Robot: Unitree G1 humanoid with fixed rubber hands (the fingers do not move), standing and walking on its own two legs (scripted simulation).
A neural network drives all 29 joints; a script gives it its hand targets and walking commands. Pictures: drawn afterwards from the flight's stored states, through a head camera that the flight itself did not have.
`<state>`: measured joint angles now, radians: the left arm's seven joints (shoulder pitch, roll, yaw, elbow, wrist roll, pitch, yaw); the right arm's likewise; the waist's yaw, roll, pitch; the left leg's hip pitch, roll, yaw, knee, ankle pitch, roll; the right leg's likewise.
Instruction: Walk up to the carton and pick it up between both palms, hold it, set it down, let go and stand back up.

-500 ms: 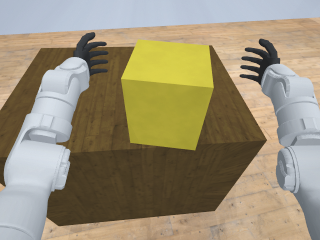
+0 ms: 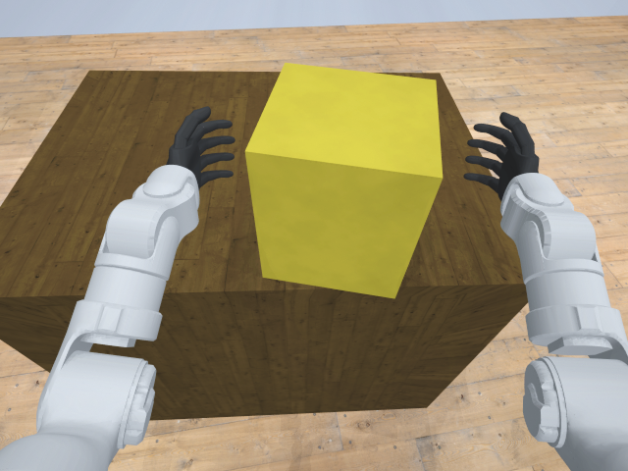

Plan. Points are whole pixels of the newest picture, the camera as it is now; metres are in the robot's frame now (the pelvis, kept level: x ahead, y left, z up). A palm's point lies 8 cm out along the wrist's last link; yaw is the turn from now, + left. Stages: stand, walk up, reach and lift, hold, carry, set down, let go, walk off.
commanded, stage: set down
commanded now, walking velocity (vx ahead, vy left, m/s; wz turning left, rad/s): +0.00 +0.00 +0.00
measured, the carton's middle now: (342, 186) +0.48 -0.05 +0.09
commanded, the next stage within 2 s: none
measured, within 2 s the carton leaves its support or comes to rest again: neither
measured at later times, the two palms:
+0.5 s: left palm (122, 144) +0.39 +0.20 +0.23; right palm (554, 159) +0.37 -0.24 +0.23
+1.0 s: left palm (146, 346) +0.26 +0.20 +0.05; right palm (500, 332) +0.26 -0.22 +0.06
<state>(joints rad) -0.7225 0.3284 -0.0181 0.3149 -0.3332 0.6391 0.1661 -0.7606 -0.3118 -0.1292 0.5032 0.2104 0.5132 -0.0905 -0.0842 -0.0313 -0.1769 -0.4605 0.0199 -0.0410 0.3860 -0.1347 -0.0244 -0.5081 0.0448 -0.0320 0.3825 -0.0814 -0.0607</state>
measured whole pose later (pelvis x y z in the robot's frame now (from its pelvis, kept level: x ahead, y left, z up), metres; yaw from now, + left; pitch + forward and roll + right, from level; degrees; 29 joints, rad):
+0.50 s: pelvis +0.01 +0.02 +0.01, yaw +0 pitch -1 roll +0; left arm -0.71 0.37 0.02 0.40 -0.27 0.69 0.11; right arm -0.77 -0.44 0.04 0.64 0.33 0.51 -0.09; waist -0.08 -0.02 -0.14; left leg -0.16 0.01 -0.03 0.36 -0.17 -0.02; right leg -0.20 0.03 -0.01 0.34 -0.12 -0.04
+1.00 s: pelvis -0.03 +0.02 +0.00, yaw -1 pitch -3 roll +0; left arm -0.15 0.29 -0.13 0.19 -0.34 0.48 0.18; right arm -0.19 -0.29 -0.05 0.34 0.22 0.32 -0.04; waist -0.02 -0.02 0.00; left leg -0.23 0.02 0.00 0.44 -0.16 0.00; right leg -0.25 0.04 -0.01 0.38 -0.08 -0.03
